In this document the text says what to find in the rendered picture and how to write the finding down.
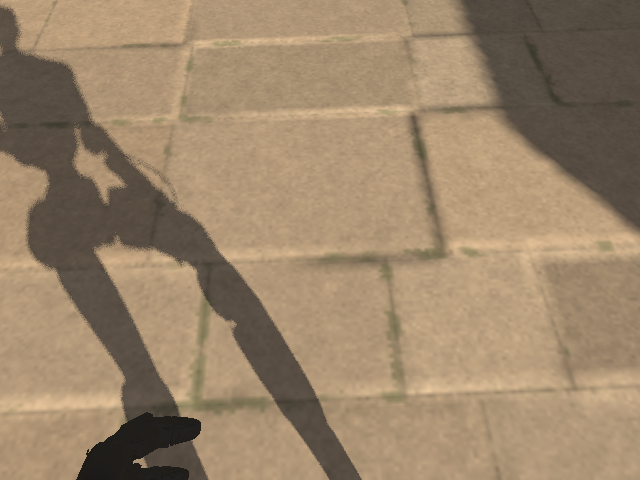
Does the left robot hand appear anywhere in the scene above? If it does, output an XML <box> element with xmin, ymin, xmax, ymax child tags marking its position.
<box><xmin>76</xmin><ymin>412</ymin><xmax>201</xmax><ymax>480</ymax></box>

